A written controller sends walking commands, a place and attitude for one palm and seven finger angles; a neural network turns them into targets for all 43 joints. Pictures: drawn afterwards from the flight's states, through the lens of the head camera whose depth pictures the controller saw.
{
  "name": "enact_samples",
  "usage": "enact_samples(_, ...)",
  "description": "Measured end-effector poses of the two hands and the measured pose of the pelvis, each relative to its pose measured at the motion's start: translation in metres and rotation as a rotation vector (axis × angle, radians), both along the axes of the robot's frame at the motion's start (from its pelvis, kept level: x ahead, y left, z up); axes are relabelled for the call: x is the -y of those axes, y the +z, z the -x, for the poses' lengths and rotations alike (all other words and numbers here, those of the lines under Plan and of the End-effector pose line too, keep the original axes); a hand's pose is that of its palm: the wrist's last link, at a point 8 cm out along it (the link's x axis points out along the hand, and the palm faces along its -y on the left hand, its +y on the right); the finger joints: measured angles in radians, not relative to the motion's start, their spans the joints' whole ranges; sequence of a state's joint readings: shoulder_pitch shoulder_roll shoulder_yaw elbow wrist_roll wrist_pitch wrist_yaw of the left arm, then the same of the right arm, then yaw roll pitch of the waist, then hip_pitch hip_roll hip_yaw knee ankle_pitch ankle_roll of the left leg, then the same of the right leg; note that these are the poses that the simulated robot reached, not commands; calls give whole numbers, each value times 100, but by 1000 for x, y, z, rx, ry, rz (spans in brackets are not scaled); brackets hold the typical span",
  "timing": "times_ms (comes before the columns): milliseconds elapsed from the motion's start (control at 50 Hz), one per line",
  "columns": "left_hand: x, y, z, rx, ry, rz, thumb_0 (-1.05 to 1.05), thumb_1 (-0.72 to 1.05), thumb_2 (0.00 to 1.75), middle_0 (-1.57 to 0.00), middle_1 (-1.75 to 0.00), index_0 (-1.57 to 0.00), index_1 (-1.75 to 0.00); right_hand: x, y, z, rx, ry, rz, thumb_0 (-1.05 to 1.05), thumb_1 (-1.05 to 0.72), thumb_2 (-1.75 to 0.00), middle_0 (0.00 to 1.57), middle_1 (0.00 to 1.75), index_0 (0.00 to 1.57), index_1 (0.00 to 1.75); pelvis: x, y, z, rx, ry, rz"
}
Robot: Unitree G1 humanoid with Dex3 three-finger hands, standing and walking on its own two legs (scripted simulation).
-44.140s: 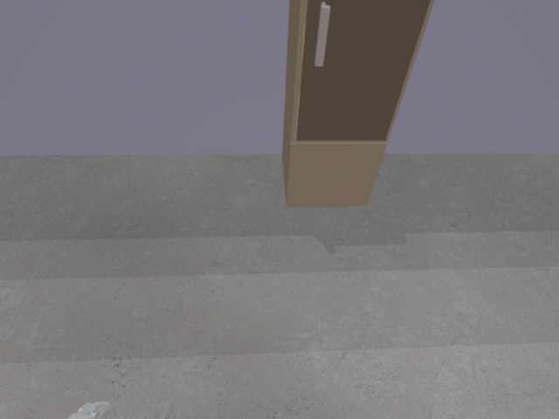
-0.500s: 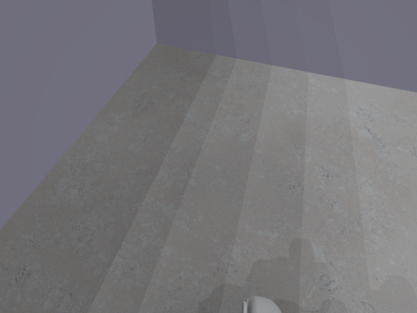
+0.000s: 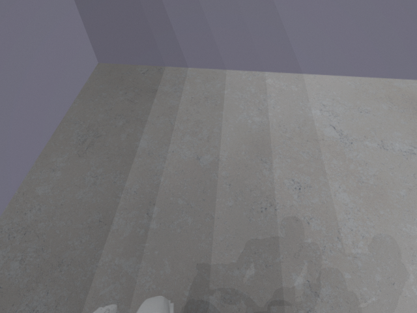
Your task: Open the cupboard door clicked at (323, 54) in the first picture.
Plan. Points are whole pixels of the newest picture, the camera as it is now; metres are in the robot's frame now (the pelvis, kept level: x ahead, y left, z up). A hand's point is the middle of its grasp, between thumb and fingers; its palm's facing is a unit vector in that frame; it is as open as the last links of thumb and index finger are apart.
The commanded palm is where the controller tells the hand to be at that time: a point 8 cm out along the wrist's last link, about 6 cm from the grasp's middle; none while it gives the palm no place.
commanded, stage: turn to face it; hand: left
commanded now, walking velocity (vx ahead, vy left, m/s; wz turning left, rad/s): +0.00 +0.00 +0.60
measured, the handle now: out of the picture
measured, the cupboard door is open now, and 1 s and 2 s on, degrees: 51 51 51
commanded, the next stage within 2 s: none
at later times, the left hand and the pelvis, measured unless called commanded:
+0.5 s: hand (106, 307) +0.16 +0.23 -0.17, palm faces +0.28 -0.93 -0.25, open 7.4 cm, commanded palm none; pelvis +0.11 +0.01 -0.01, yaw +15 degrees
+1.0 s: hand out of the picture +0.07 +0.14 -0.19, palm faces +0.59 -0.77 -0.24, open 7.4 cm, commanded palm none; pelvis +0.17 -0.03 -0.02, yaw +36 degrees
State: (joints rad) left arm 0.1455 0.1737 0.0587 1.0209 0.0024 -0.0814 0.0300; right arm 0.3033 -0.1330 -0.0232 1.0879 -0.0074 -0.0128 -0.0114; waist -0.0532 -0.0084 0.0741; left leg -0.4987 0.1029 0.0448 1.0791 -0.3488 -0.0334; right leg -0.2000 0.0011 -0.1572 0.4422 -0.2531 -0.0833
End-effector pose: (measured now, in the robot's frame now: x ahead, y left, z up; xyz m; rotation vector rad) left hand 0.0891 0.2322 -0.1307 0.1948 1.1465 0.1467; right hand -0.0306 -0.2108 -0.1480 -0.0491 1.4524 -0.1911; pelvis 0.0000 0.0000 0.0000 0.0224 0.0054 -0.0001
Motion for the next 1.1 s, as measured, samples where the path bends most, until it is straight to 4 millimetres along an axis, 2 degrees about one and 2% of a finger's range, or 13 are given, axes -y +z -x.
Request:
enact_samples(40, -3, 1, -5, -13, 14, -3, -3, 97, 90, -21, -30, -20, -30, 4, 2, -43, 66, 32, 11, 0, -92, -90, 20, 30, 20, 30, 1, 1, -15, 2, 23, 4)
enact_samples(140, -10, -10, -12, -46, 92, 17, -2, 97, 90, -21, -30, -20, -30, 17, 5, -128, 140, 128, 56, 1, -94, -90, 20, 30, 20, 30, -4, -3, -51, 15, 84, 14)
enact_samples(220, -18, -29, -11, -93, 154, 47, -1, 94, 90, -20, -30, -20, -30, 13, 4, -188, 188, 213, 88, 1, -93, -90, 20, 30, 20, 30, -14, -15, -79, 25, 128, 11)
enact_samples(280, -28, -46, -12, -136, 190, 60, -1, 93, 90, -20, -30, -20, -30, 9, -4, -222, 237, 259, 116, 0, -92, -90, 20, 30, 20, 30, -24, -30, -95, 17, 156, 24)
enact_samples(340, -37, -43, -22, -137, 219, 43, 0, 92, 90, -20, -30, -20, -30, 4, -3, -239, 233, 300, 119, 0, -92, -90, 20, 30, 20, 30, -24, -29, -101, 10, 183, 16)
enact_samples(460, -45, -17, -46, -63, 277, 3, 0, 92, 90, -20, -30, -19, -30, 0, 1, -263, 187, 386, 83, 0, -91, -90, 20, 30, 20, 30, -14, -15, -110, -22, 246, 35)
enact_samples(620, -23, 0, -54, -5, 351, -72, 0, 91, 90, -20, -30, -19, -30, 24, -11, -310, 196, 443, 28, 0, -90, -90, 21, 30, 21, 30, 26, -17, -133, -41, 352, 28)
enact_samples(720, 8, 10, -31, -47, 433, -76, 0, 91, 90, -20, -30, -20, -30, 38, -4, -351, 201, 505, 28, 0, -91, -90, 20, 30, 20, 30, 40, -8, -149, -28, 422, -7)
enact_samples(800, 31, 10, -11, -102, 495, -40, 0, 91, 90, -20, -30, -20, -30, 33, 8, -386, 222, 567, 27, 0, -91, -90, 20, 30, 20, 30, 45, -1, -161, -28, 479, -37)
enact_samples(880, 48, 1, 11, -138, 570, 1, 0, 91, 90, -21, -30, -20, -30, 12, 13, -420, 248, 664, 26, 0, -91, -90, 20, 30, 20, 30, 45, -2, -168, -26, 539, -42)
enact_samples(980, 55, -22, 46, -185, 671, 49, 0, 90, 90, -21, -30, -20, -30, -33, 12, -458, 331, 788, 26, 0, -91, -90, 20, 30, 20, 30, 34, -18, -172, -19, 612, -17)
enact_samples(1040, 50, -32, 58, -214, 720, 54, 0, 91, 90, -21, -30, -20, -30, -51, 13, -467, 373, 838, 21, 0, -91, -90, 20, 30, 20, 30, 33, -24, -172, -13, 654, -15)
enact_samples(1100, 42, -26, 53, -186, 756, 34, 0, 91, 90, -20, -30, -20, -30, -56, 16, -465, 362, 871, 21, 0, -91, -90, 20, 30, 20, 30, 35, -18, -175, -8, 683, -4)
